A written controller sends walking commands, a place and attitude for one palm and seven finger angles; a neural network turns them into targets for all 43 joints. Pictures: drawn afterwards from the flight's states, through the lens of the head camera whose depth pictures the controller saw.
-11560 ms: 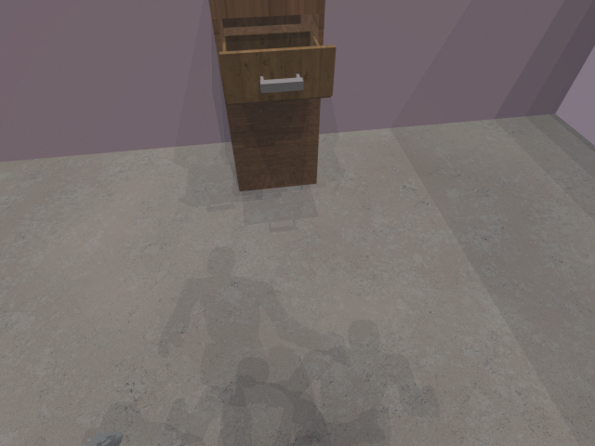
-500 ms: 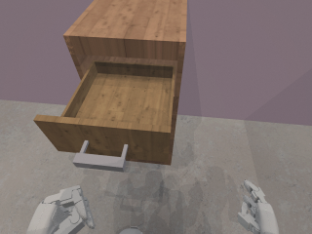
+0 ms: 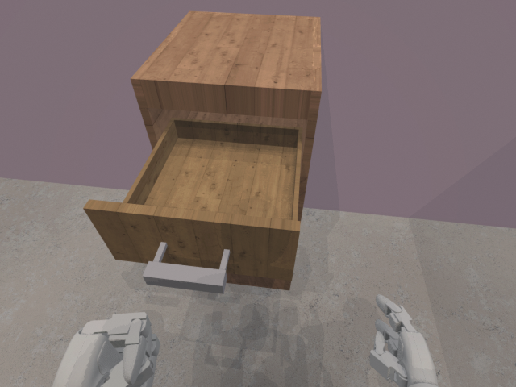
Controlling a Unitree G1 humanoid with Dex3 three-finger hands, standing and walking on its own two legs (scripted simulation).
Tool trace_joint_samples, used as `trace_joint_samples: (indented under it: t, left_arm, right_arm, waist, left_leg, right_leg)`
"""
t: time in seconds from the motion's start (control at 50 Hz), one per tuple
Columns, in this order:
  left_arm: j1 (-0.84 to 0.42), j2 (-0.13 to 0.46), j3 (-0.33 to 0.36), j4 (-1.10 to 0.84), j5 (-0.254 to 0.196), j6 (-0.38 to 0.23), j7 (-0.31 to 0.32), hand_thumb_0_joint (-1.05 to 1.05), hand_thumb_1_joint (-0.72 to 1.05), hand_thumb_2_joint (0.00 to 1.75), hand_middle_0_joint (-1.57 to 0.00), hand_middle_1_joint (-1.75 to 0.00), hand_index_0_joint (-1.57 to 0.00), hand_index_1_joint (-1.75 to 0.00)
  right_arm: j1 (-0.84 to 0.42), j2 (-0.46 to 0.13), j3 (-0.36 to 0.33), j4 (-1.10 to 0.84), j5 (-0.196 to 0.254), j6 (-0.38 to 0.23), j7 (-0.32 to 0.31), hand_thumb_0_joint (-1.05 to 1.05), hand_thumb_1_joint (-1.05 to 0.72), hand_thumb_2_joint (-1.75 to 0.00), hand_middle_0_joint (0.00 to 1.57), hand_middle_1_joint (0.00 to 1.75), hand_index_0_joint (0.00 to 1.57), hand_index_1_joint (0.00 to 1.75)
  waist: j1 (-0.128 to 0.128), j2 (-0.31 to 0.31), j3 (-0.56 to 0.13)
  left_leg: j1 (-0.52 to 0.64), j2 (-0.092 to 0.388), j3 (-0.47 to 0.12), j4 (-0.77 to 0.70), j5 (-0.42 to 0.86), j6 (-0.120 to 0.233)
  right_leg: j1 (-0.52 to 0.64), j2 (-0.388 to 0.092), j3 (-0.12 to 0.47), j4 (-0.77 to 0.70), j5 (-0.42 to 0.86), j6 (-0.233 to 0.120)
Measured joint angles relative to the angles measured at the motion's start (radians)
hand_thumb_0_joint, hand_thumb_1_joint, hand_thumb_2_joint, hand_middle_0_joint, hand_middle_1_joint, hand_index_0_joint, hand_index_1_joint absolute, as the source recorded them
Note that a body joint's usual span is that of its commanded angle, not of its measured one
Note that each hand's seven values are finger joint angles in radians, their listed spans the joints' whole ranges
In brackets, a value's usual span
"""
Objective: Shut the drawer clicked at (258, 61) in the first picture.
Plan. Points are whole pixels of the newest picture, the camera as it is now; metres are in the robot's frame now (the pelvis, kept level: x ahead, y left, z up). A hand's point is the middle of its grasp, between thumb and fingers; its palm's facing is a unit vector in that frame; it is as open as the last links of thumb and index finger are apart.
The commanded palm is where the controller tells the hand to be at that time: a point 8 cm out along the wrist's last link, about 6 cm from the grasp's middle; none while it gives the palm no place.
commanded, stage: raise the hand and make a fist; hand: left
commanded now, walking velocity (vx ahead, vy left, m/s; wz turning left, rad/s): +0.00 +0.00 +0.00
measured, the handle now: (189, 264) +0.31 +0.15 +0.01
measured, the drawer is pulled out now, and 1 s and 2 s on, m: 0.30 0.30 0.30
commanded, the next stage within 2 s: bring the fist close to the handle in 0.28 s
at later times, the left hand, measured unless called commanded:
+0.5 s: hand (163, 371) +0.13 +0.12 +0.09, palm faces -0.02 -1.00 -0.03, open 3.3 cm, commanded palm +0.10 +0.19 +0.10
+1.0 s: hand (179, 341) +0.18 +0.13 +0.04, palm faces -0.02 -1.00 -0.04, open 3.3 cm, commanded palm +0.15 +0.18 +0.05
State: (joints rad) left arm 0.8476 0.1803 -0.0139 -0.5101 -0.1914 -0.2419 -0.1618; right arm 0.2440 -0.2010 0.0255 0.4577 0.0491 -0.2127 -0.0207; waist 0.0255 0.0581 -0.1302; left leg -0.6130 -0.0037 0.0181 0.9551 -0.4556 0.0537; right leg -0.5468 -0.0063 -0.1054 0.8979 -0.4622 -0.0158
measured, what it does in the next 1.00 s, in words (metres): stands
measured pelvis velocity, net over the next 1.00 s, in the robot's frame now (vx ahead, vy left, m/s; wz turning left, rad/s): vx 0.01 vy -0.02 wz -0.01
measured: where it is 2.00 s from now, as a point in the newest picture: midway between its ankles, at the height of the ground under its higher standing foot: outside the picture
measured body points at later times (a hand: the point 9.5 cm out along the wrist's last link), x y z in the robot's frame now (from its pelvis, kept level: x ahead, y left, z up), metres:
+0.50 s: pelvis +0.00 -0.01 +0.00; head +0.00 -0.02 +0.45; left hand +0.13 +0.18 +0.10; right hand +0.20 -0.23 -0.05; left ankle +0.02 +0.08 -0.69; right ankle +0.00 -0.11 -0.69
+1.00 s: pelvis +0.01 -0.02 -0.02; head +0.05 -0.03 +0.43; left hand +0.18 +0.18 +0.05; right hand +0.19 -0.26 -0.09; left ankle +0.02 +0.08 -0.69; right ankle +0.00 -0.11 -0.69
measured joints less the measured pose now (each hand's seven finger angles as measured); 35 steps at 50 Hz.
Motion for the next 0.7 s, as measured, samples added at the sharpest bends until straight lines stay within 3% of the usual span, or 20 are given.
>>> trace_joint_samples:
  t: [0.24,0.46,0.7]
  left_arm:
    - [0.017,0.009,-0.009,-0.005,0.005,-0.012,0.014,0.01,0.90,0.90,-1.40,-1.60,-1.40,-1.60]
    - [0.028,-0.005,-0.021,0.004,0.010,-0.017,0.013,0.01,0.90,0.90,-1.40,-1.60,-1.40,-1.60]
    - [-0.110,0.009,0.022,0.151,-0.004,-0.078,-0.004,0.01,0.90,0.90,-1.40,-1.60,-1.40,-1.60]
  right_arm:
    - [0.023,-0.011,-0.020,0.004,0.002,-0.008,0.001,0.01,-0.90,-0.90,0.20,0.30,0.20,0.30]
    - [0.009,-0.008,-0.017,-0.004,0.002,-0.005,0.000,0.01,-0.90,-0.90,0.20,0.30,0.20,0.30]
    - [0.001,-0.016,-0.015,0.007,-0.008,0.007,-0.013,0.01,-0.90,-0.90,0.20,0.30,0.20,0.30]
  waist:
    - [-0.014,0.001,-0.008]
    - [-0.012,0.009,-0.011]
    - [-0.017,-0.004,-0.003]
  left_leg:
    - [-0.021,0.005,0.003,0.019,-0.009,-0.003]
    - [-0.022,0.007,-0.002,0.023,-0.010,-0.010]
    - [-0.103,0.017,-0.023,0.071,-0.022,-0.028]
  right_leg:
    - [-0.023,0.004,0.003,0.020,-0.008,-0.003]
    - [-0.027,0.006,-0.001,0.031,-0.015,-0.011]
    - [-0.102,0.015,-0.021,0.077,-0.033,-0.030]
